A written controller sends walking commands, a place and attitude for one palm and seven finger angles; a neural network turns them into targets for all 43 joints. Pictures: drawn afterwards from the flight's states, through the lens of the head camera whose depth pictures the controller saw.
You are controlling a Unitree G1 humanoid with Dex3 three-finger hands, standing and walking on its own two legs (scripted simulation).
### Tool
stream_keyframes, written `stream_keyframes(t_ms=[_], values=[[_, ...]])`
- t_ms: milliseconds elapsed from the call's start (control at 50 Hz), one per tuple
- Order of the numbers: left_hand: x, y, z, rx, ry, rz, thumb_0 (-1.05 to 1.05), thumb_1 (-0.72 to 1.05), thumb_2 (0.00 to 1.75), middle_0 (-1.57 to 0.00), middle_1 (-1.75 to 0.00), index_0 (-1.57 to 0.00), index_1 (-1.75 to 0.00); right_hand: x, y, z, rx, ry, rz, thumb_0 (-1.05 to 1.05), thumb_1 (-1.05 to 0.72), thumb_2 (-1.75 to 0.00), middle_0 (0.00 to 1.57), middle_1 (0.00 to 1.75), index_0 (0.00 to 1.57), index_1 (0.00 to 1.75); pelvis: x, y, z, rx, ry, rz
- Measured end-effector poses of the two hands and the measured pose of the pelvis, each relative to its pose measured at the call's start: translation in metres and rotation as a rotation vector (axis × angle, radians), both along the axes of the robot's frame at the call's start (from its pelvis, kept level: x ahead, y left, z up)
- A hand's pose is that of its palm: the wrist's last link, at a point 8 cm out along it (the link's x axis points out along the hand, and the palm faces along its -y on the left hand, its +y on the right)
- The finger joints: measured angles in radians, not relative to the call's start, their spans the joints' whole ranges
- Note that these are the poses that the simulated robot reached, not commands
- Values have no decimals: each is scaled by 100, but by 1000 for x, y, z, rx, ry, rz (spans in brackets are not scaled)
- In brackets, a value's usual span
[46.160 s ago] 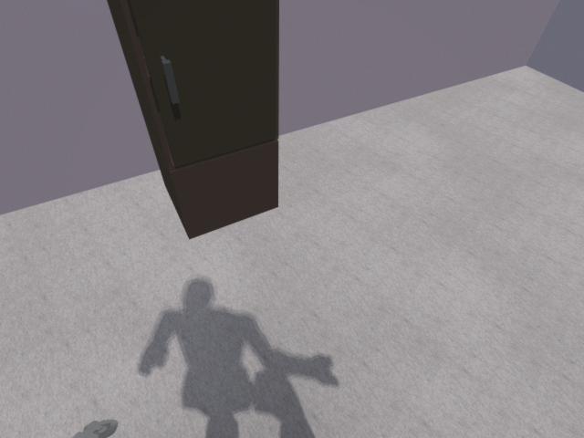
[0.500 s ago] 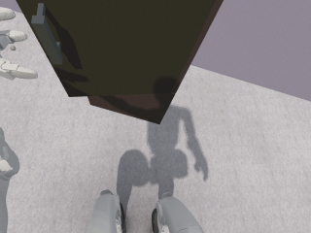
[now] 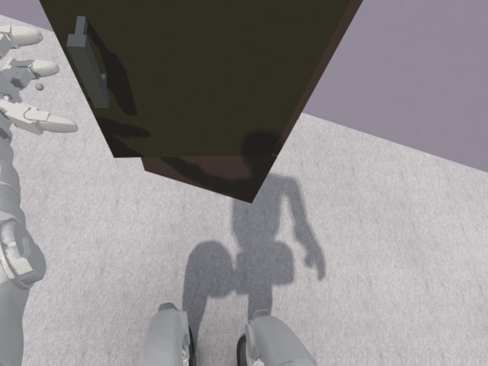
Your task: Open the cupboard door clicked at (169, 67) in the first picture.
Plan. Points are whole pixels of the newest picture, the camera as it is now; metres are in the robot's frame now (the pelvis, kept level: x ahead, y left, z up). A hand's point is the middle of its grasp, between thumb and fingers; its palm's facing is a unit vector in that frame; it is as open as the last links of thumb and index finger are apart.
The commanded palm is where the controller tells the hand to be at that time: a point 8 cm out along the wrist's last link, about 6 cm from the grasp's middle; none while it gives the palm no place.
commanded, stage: move the hooked fingers beside the handle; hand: left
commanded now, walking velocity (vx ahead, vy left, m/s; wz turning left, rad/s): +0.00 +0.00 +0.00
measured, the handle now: (92, 65) +0.55 +0.20 +0.08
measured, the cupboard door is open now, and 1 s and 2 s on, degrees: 21 21 21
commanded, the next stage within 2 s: slide the fingers in behind the handle in 0.28 s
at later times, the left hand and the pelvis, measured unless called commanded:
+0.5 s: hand (43, 82) +0.52 +0.26 +0.07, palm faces +0.04 -1.00 +0.00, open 14.0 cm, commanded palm +0.51 +0.28 +0.07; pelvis +0.00 -0.01 -0.01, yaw +0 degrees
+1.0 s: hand (56, 84) +0.52 +0.24 +0.08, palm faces +0.08 -1.00 +0.00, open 14.1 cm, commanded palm +0.50 +0.25 +0.07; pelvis +0.00 -0.01 +0.00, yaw +1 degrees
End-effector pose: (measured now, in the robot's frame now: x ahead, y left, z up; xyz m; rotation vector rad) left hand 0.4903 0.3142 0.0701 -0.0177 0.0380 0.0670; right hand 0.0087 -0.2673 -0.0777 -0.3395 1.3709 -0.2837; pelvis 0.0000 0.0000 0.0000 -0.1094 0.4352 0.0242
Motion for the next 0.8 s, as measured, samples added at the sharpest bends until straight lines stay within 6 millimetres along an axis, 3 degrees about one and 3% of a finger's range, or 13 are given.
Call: stream_keyframes(t_ms=[240,480,800], values=[[-2,13,9,23,20,-17,-1,-50,30,-30,-120,-29,-120,-19,-1,-6,12,63,-25,0,-91,-90,20,30,20,30,-3,-5,-3,-3,7,3],[7,-2,3,16,-11,-25,-1,-50,30,-30,-120,-29,-120,-24,-5,-7,-5,60,-31,1,-91,-90,20,30,20,30,-5,-6,-7,-6,19,0],[2,-22,9,19,2,-3,-1,-50,30,-29,-120,-29,-120,-14,2,-8,46,19,-29,0,-91,-90,20,30,20,30,-1,-8,0,7,-7,0]])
